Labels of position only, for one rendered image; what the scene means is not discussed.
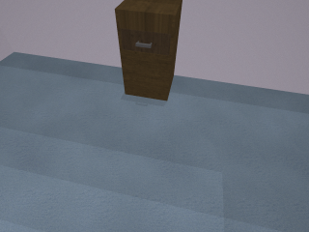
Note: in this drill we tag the drawer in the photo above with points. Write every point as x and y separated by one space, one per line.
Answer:
160 41

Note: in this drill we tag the handle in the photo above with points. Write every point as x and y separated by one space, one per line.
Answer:
147 45

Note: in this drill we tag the cabinet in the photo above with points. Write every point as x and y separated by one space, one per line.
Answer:
149 75

